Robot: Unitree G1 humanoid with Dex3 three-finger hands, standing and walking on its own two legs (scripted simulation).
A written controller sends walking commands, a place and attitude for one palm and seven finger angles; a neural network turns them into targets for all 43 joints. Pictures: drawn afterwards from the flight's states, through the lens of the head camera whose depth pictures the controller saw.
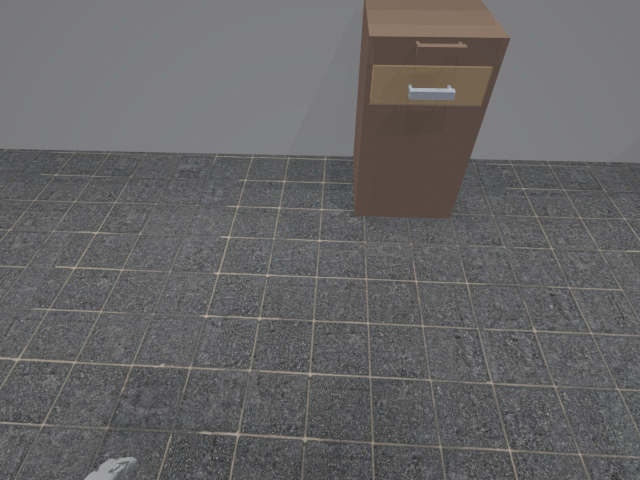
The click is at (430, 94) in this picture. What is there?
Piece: drawer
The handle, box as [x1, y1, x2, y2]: [408, 85, 455, 99]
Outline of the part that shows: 408,85 409,99 453,99 455,93 454,89 452,89 450,85 448,85 446,88 412,88 411,85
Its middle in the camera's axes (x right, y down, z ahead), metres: +0.37 -0.50 +1.31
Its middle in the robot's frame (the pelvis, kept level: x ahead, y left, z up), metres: +1.32 -0.31 -0.14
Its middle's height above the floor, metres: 0.63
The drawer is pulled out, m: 0.00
